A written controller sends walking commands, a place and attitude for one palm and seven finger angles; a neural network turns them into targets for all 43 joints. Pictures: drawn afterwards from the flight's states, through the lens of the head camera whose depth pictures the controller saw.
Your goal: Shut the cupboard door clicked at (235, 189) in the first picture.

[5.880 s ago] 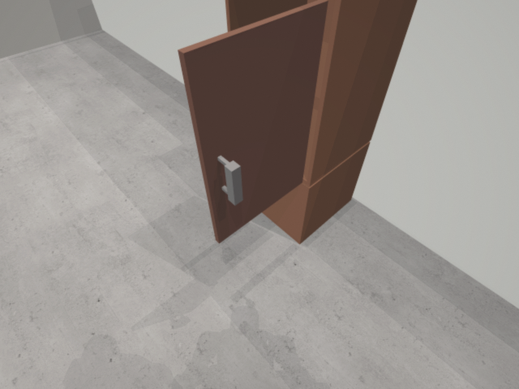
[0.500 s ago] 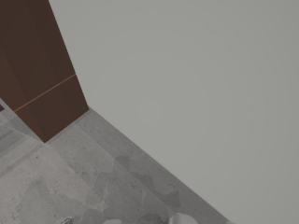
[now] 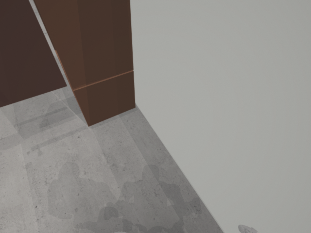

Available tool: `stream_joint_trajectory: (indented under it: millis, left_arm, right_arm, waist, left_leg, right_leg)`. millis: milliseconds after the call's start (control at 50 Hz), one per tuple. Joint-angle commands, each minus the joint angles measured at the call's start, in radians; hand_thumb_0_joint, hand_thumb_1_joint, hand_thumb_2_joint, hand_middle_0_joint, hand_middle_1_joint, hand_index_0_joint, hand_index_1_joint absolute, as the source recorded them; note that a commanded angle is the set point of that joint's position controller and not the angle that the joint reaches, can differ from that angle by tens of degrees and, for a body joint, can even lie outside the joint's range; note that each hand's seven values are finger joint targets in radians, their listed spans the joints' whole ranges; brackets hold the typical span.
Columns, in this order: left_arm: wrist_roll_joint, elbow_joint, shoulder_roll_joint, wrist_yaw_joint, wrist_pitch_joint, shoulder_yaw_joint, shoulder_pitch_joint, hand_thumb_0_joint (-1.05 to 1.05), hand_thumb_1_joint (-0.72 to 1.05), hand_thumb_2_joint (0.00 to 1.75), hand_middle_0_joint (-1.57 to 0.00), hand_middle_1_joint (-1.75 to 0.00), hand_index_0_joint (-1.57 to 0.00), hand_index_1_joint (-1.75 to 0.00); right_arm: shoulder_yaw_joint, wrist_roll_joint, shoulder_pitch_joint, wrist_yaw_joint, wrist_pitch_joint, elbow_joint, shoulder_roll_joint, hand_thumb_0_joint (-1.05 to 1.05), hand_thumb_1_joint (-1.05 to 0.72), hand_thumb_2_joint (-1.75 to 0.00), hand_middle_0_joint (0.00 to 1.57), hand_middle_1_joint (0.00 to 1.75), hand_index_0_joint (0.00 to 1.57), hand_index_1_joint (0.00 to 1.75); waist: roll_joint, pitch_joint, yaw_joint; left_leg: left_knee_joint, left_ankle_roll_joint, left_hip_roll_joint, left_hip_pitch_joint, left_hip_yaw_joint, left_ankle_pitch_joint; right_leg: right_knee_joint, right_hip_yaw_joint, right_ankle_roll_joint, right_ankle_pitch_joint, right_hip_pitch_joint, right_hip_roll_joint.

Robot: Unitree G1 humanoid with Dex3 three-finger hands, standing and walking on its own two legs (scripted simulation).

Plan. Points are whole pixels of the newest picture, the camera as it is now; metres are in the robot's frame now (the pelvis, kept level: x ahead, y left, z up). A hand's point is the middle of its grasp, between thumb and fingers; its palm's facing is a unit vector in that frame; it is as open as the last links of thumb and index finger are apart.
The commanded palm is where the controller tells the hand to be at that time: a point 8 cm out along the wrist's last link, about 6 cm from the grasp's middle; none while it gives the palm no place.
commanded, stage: turn to face it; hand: left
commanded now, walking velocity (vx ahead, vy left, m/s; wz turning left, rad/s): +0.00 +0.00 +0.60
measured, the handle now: out of the picture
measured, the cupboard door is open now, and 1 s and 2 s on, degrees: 90 90 90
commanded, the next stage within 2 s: take the last steps up to it in 0.88 s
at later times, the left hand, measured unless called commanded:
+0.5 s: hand out of the picture +0.01 +0.17 -0.14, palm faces +0.29 -0.92 -0.27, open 7.4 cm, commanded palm none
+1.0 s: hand out of the picture -0.04 +0.14 -0.14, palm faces +0.52 -0.81 -0.29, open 7.4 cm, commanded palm none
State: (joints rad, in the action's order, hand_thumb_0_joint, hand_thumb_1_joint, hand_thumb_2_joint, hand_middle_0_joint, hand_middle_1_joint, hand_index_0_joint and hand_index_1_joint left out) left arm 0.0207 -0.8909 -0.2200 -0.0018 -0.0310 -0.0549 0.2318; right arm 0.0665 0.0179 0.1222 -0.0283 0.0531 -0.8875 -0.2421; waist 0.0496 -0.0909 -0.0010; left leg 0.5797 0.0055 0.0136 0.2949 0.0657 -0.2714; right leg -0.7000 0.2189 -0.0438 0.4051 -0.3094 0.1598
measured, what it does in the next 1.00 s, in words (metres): steps on the spot, turning left: right foot, then left foot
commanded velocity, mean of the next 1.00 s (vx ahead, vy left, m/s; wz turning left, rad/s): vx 0.01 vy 0.01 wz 0.43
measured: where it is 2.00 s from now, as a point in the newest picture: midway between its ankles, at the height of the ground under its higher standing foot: outside the picture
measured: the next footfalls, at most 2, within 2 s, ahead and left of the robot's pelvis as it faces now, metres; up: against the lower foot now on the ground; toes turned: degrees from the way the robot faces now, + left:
right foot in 0.32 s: +0.06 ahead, -0.16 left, +0.00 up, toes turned +9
left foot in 0.62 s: -0.02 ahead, +0.09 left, +0.00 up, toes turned +26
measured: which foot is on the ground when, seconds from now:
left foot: down 0.00-0.32, up 0.34-0.60, down 0.62-0.92, up 0.94-1.00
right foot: up 0.00-0.30, down 0.32-0.62, up 0.64-0.90, down 0.92-1.00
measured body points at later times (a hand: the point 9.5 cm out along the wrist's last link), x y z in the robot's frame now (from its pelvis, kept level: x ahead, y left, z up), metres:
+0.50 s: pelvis -0.01 -0.05 +0.01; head +0.04 -0.05 +0.46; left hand +0.00 +0.21 -0.12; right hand +0.15 -0.28 -0.13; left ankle -0.05 +0.07 -0.66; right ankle +0.02 -0.16 -0.72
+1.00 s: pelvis +0.00 -0.07 +0.01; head +0.04 -0.07 +0.45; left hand -0.07 +0.18 -0.12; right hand +0.20 -0.24 -0.15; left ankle -0.07 +0.05 -0.68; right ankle +0.05 -0.17 -0.72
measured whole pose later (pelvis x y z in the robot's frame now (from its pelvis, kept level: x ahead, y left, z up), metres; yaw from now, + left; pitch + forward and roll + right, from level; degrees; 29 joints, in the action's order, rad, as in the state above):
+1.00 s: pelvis +0.00 -0.07 +0.01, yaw +31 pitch -1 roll +1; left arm 0.03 -0.93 -0.21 -0.01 -0.01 -0.05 0.20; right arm 0.05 0.02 0.14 0.00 0.07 -0.96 -0.22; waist -0.03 -0.09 0.01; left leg 0.89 0.02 -0.02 0.40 -0.05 -0.47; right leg -0.60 0.08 0.02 0.32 -0.26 0.05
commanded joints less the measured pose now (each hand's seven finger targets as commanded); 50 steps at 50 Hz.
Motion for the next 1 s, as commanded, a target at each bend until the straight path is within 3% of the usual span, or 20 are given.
stream_joint_trajectory:
  millis: [0, 80, 240, 260, 280, 300, 340, 400, 500, 560, 580, 600, 620, 660, 700, 840, 860, 900, 920, 980]
  left_arm:
    - [0.002, 0.138, -0.12, -0.019, 0.003, -0.033, -0.129, 0.0, 0.9, 0.9, -0.2, -0.3, -0.2, -0.3]
    - [-0.006, 0.083, -0.116, -0.007, -0.005, -0.037, -0.079, 0.0, 0.9, 0.9, -0.2, -0.3, -0.2, -0.3]
    - [-0.012, 0.066, -0.115, -0.011, 0.007, -0.038, 0.008, 0.0, 0.9, 0.9, -0.2, -0.3, -0.2, -0.3]
    - [-0.009, 0.058, -0.147, -0.016, 0.016, -0.048, 0.055, 0.0, 0.9, 0.9, -0.2, -0.3, -0.2, -0.3]
    - [0.008, 0.06, -0.229, -0.026, 0.027, -0.067, 0.08, 0.0, 0.9, 0.9, -0.2, -0.3, -0.2, -0.3]
    - [0.011, 0.077, -0.279, -0.028, 0.026, -0.065, 0.053, 0.0, 0.9, 0.9, -0.2, -0.3, -0.2, -0.3]
    - [0.003, 0.097, -0.203, -0.035, 0.03, -0.049, -0.046, 0.0, 0.9, 0.9, -0.2, -0.3, -0.2, -0.3]
    - [0.008, 0.107, -0.161, -0.033, 0.032, -0.037, -0.095, 0.0, 0.9, 0.9, -0.2, -0.3, -0.2, -0.3]
    - [0.01, 0.05, -0.213, -0.026, 0.036, -0.052, 0.041, 0.0, 0.9, 0.9, -0.2, -0.3, -0.2, -0.3]
    - [-0.006, 0.045, -0.209, -0.019, 0.029, -0.056, 0.011, 0.0, 0.9, 0.9, -0.2, -0.3, -0.2, -0.3]
    - [-0.013, 0.064, -0.166, -0.016, 0.022, -0.052, 0.014, 0.0, 0.9, 0.9, -0.2, -0.3, -0.2, -0.3]
    - [-0.013, 0.098, -0.103, -0.012, 0.016, -0.023, -0.019, 0.0, 0.9, 0.9, -0.2, -0.3, -0.2, -0.3]
    - [-0.004, 0.124, -0.116, -0.016, 0.005, -0.021, -0.071, 0.0, 0.9, 0.9, -0.2, -0.3, -0.2, -0.3]
    - [-0.006, 0.085, -0.113, -0.018, -0.006, -0.029, -0.104, 0.0, 0.9, 0.9, -0.2, -0.3, -0.2, -0.3]
    - [-0.006, 0.05, -0.103, -0.009, -0.008, -0.027, -0.065, 0.0, 0.9, 0.9, -0.2, -0.3, -0.2, -0.3]
    - [-0.012, 0.002, -0.08, -0.008, 0.009, -0.02, 0.039, 0.0, 0.9, 0.9, -0.2, -0.3, -0.2, -0.3]
    - [-0.01, -0.009, -0.099, -0.012, 0.017, -0.024, 0.077, 0.0, 0.9, 0.9, -0.2, -0.3, -0.2, -0.3]
    - [0.009, 0.0, -0.239, -0.021, 0.032, -0.047, 0.072, 0.0, 0.9, 0.9, -0.2, -0.3, -0.2, -0.3]
    - [0.007, 0.009, -0.22, -0.024, 0.039, -0.044, 0.057, 0.0, 0.9, 0.9, -0.2, -0.3, -0.2, -0.3]
    - [0.004, 0.016, -0.152, -0.024, 0.044, -0.03, 0.001, 0.0, 0.9, 0.9, -0.2, -0.3, -0.2, -0.3]
  right_arm:
    - [0.062, 0.013, 0.186, 0.032, -0.031, 0.022, -0.259, 0.0, -0.9, -0.9, 0.2, 0.3, 0.2, 0.3]
    - [0.036, 0.01, 0.05, 0.045, -0.039, 0.052, -0.189, 0.0, -0.9, -0.9, 0.2, 0.3, 0.2, 0.3]
    - [0.052, 0.009, -0.008, 0.034, -0.014, 0.064, -0.193, 0.0, -0.9, -0.9, 0.2, 0.3, 0.2, 0.3]
    - [0.05, 0.001, -0.018, 0.031, -0.012, 0.075, -0.167, 0.0, -0.9, -0.9, 0.2, 0.3, 0.2, 0.3]
    - [0.044, -0.008, -0.012, 0.026, -0.012, 0.094, -0.103, 0.0, -0.9, -0.9, 0.2, 0.3, 0.2, 0.3]
    - [0.041, -0.005, -0.035, 0.018, -0.014, 0.114, -0.094, 0.0, -0.9, -0.9, 0.2, 0.3, 0.2, 0.3]
    - [0.049, 0.003, -0.016, 0.013, 0.005, 0.076, -0.108, 0.0, -0.9, -0.9, 0.2, 0.3, 0.2, 0.3]
    - [0.035, -0.003, 0.001, -0.003, 0.01, 0.06, -0.069, 0.0, -0.9, -0.9, 0.2, 0.3, 0.2, 0.3]
    - [0.009, -0.009, -0.054, -0.001, -0.012, 0.066, -0.032, 0.0, -0.9, -0.9, 0.2, 0.3, 0.2, 0.3]
    - [0.012, -0.007, 0.045, 0.006, -0.027, 0.035, -0.073, 0.0, -0.9, -0.9, 0.2, 0.3, 0.2, 0.3]
    - [0.03, 0.001, 0.087, 0.011, -0.038, 0.029, -0.154, 0.0, -0.9, -0.9, 0.2, 0.3, 0.2, 0.3]
    - [0.05, 0.006, 0.135, 0.018, -0.035, 0.025, -0.238, 0.0, -0.9, -0.9, 0.2, 0.3, 0.2, 0.3]
    - [0.05, 0.013, 0.18, 0.025, -0.027, 0.012, -0.265, 0.0, -0.9, -0.9, 0.2, 0.3, 0.2, 0.3]
    - [0.034, 0.014, 0.111, 0.049, -0.034, 0.018, -0.201, 0.0, -0.9, -0.9, 0.2, 0.3, 0.2, 0.3]
    - [0.02, 0.013, 0.051, 0.055, -0.041, 0.031, -0.163, 0.0, -0.9, -0.9, 0.2, 0.3, 0.2, 0.3]
    - [0.022, 0.007, 0.004, 0.049, -0.028, 0.02, -0.161, 0.0, -0.9, -0.9, 0.2, 0.3, 0.2, 0.3]
    - [0.02, -0.001, -0.009, 0.046, -0.027, 0.023, -0.143, 0.0, -0.9, -0.9, 0.2, 0.3, 0.2, 0.3]
    - [0.008, -0.011, -0.007, 0.031, -0.02, 0.054, -0.058, 0.0, -0.9, -0.9, 0.2, 0.3, 0.2, 0.3]
    - [0.018, -0.005, -0.024, 0.031, -0.009, 0.047, -0.084, 0.0, -0.9, -0.9, 0.2, 0.3, 0.2, 0.3]
    - [0.014, -0.004, -0.015, 0.023, -0.004, 0.002, -0.06, 0.0, -0.9, -0.9, 0.2, 0.3, 0.2, 0.3]
  waist:
    - [-0.301, 0.191, -0.084]
    - [-0.21, 0.133, -0.013]
    - [-0.198, 0.115, 0.027]
    - [-0.12, 0.129, 0.052]
    - [0.121, 0.13, 0.065]
    - [0.22, 0.111, 0.069]
    - [0.206, 0.061, 0.009]
    - [0.199, 0.052, -0.019]
    - [0.15, 0.123, 0.049]
    - [0.095, 0.161, -0.013]
    - [-0.11, 0.202, -0.034]
    - [-0.345, 0.19, -0.062]
    - [-0.242, 0.174, -0.086]
    - [-0.324, 0.131, -0.055]
    - [-0.255, 0.129, -0.015]
    - [-0.186, 0.145, 0.024]
    - [-0.134, 0.145, 0.045]
    - [0.234, 0.081, 0.046]
    - [0.212, 0.078, 0.055]
    - [0.152, 0.046, 0.019]
  left_leg:
    - [-0.211, -0.239, 0.362, -0.245, -0.497, 0.455]
    - [-0.224, -0.163, 0.221, -0.13, -0.33, 0.369]
    - [-0.178, -0.119, 0.145, 0.09, -0.381, 0.124]
    - [-0.095, -0.077, 0.089, 0.174, -0.354, 0.036]
    - [0.124, 0.0, -0.042, 0.335, -0.208, -0.146]
    - [0.385, 0.03, -0.081, 0.315, -0.112, -0.333]
    - [0.64, 0.024, -0.01, 0.288, -0.14, -0.245]
    - [0.536, 0.046, 0.011, 0.224, -0.067, -0.192]
    - [0.151, 0.045, -0.029, 0.116, 0.03, -0.201]
    - [-0.142, 0.019, -0.017, -0.105, 0.008, 0.053]
    - [-0.203, -0.047, 0.147, -0.259, -0.188, 0.275]
    - [-0.209, -0.18, 0.375, -0.333, -0.444, 0.635]
    - [-0.197, -0.248, 0.412, -0.242, -0.452, 0.549]
    - [-0.216, -0.211, 0.295, -0.161, -0.389, 0.486]
    - [-0.206, -0.181, 0.242, -0.159, -0.302, 0.513]
    - [-0.149, -0.132, 0.178, -0.043, -0.271, 0.356]
    - [-0.095, -0.092, 0.135, 0.025, -0.25, 0.235]
    - [0.246, 0.021, -0.069, 0.198, -0.064, -0.276]
    - [0.417, 0.012, -0.032, 0.191, -0.121, -0.323]
    - [0.537, 0.022, -0.012, 0.209, -0.108, -0.209]
  right_leg:
    - [-0.429, -0.206, -0.032, 0.204, -0.322, -0.042]
    - [-0.38, -0.221, -0.035, 0.035, -0.227, -0.069]
    - [0.121, -0.173, -0.01, -0.073, 0.142, -0.156]
    - [0.286, -0.222, 0.003, -0.104, 0.257, -0.108]
    - [0.435, -0.489, 0.081, -0.025, 0.342, 0.13]
    - [0.491, -0.61, 0.185, -0.095, 0.221, 0.328]
    - [0.446, -0.489, 0.2, -0.132, 0.075, 0.242]
    - [0.381, -0.253, 0.158, -0.363, 0.078, 0.16]
    - [0.257, -0.218, 0.157, -0.637, 0.257, 0.182]
    - [0.112, -0.146, 0.072, -0.563, 0.158, 0.153]
    - [-0.051, -0.079, 0.007, -0.349, -0.007, 0.076]
    - [-0.23, -0.087, -0.045, 0.216, -0.226, -0.031]
    - [-0.336, -0.168, -0.025, 0.256, -0.215, -0.039]
    - [-0.409, -0.223, -0.021, 0.15, -0.238, -0.051]
    - [-0.375, -0.215, -0.02, 0.081, -0.206, -0.064]
    - [0.107, -0.147, -0.004, -0.08, 0.114, -0.143]
    - [0.246, -0.172, 0.003, -0.177, 0.209, -0.12]
    - [0.459, -0.543, 0.167, -0.265, 0.206, 0.251]
    - [0.458, -0.561, 0.226, -0.276, 0.123, 0.274]
    - [0.405, -0.388, 0.201, -0.406, 0.125, 0.158]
